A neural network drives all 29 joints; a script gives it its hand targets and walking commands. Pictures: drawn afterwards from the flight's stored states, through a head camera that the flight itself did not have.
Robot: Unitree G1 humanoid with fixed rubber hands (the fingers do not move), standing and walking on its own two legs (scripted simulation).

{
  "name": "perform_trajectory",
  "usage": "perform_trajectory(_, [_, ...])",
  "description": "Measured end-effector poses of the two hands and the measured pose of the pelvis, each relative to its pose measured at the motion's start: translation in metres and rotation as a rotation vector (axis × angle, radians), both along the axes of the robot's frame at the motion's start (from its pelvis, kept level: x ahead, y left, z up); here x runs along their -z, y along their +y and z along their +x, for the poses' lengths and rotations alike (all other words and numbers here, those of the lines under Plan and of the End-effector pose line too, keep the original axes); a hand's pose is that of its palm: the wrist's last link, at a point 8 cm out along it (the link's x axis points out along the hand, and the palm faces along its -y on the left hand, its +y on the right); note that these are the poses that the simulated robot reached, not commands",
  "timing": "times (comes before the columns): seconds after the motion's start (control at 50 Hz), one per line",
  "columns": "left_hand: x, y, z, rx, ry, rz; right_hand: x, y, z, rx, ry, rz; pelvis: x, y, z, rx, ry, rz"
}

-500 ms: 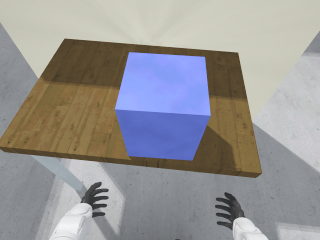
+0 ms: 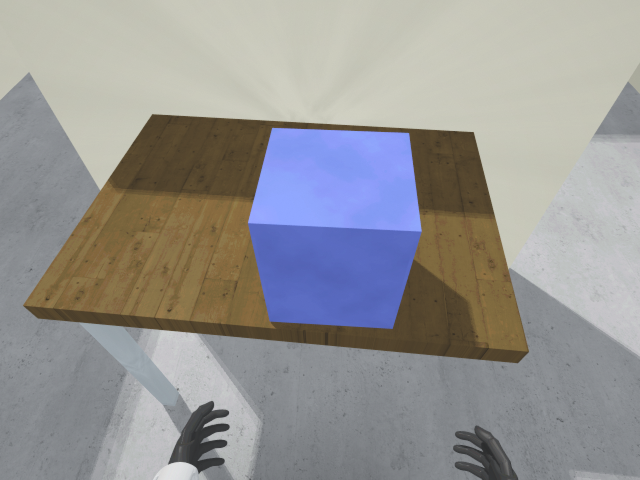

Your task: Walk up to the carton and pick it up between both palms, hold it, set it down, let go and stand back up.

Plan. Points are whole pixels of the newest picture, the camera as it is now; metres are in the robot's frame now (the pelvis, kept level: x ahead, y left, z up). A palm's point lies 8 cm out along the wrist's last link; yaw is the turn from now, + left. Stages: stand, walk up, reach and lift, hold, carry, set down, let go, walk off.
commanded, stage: reach and lift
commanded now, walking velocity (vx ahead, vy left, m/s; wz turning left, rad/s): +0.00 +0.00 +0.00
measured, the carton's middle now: (335, 232) +0.47 -0.02 +0.00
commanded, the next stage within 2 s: none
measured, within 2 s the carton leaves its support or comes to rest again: neither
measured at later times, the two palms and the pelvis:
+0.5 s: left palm (184, 424) +0.20 +0.18 -0.06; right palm (502, 452) +0.17 -0.22 -0.07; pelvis +0.02 +0.01 +0.00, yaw +0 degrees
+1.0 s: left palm (185, 395) +0.23 +0.18 -0.04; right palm (508, 413) +0.21 -0.23 -0.04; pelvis +0.05 +0.01 +0.00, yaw +1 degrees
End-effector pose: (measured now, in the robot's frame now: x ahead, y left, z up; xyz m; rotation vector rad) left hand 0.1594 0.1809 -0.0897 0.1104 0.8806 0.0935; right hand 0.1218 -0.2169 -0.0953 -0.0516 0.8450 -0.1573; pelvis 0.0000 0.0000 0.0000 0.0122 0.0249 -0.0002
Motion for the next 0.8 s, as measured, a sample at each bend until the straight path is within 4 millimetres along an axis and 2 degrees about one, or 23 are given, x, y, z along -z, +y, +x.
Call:
perform_trajectory(0.16, [-0.009,0.002,0.007,0.004,-0.077,0.007,-0.010,-0.001,0.008,0.000,-0.082,0.003,0.001,0.000,0.003,0.000,-0.019,0.001])
perform_trajectory(0.5, [-0.028,0.004,0.043,0.031,-0.269,-0.014,-0.026,-0.002,0.045,0.003,-0.244,0.016,-0.001,0.005,0.024,-0.002,0.005,-0.005])
perform_trajectory(0.8, [-0.039,0.005,0.055,0.034,-0.414,-0.036,-0.042,-0.009,0.064,0.019,-0.404,0.004,-0.001,0.010,0.043,-0.008,0.018,-0.011])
